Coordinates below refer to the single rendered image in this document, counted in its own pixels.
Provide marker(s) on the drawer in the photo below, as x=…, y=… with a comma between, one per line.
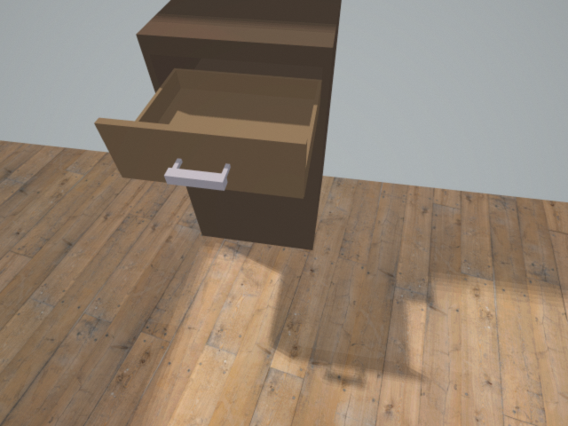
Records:
x=262, y=125

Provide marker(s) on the handle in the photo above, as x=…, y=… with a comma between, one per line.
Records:
x=195, y=178

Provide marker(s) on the cabinet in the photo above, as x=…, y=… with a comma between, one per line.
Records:
x=289, y=38

